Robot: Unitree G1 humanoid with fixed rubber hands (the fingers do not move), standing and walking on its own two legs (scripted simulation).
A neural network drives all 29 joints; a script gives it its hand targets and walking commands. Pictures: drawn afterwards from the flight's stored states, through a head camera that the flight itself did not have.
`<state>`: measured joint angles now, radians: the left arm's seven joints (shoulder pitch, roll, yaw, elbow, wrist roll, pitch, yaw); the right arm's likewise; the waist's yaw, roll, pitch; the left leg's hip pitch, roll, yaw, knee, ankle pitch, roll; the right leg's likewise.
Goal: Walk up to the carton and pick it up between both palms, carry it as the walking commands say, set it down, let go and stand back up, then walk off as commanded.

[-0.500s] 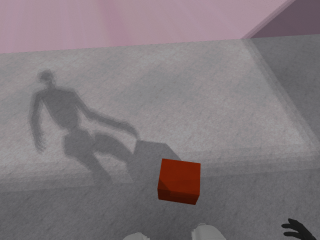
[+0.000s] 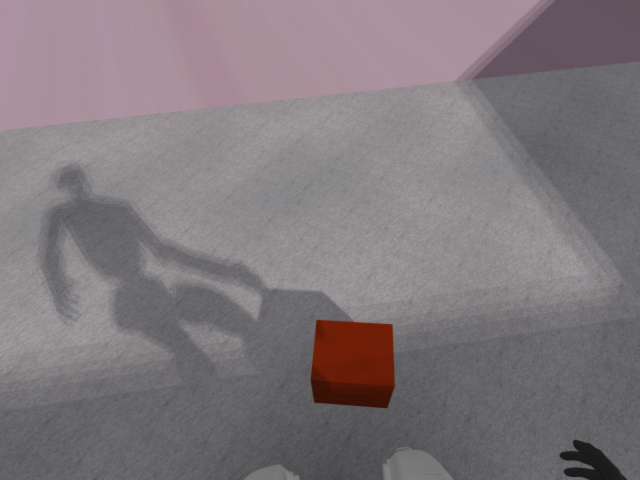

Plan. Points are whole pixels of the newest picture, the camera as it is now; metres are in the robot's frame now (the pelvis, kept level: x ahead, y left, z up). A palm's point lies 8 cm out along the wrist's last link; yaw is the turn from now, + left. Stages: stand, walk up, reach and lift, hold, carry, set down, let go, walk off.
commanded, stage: walk up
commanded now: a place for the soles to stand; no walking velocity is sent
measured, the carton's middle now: (352, 364) +0.50 -0.05 -0.63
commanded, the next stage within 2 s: none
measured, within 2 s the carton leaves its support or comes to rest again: neither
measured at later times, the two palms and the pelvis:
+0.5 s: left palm out of the picture +0.08 +0.33 -0.08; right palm out of the picture +0.08 -0.34 -0.09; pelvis +0.00 +0.00 +0.00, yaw -3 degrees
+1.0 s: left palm out of the picture +0.13 +0.34 -0.07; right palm out of the picture +0.12 -0.33 -0.09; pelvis +0.04 +0.00 +0.00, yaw -5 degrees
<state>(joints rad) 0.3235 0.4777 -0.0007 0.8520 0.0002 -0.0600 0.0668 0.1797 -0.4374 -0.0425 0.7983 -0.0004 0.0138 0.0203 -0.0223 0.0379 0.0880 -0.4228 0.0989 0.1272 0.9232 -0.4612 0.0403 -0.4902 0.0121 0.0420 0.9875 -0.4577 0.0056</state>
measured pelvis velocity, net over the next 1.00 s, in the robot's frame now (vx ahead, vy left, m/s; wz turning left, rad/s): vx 0.04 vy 0.00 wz -0.08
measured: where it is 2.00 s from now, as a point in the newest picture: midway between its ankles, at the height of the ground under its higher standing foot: outside the picture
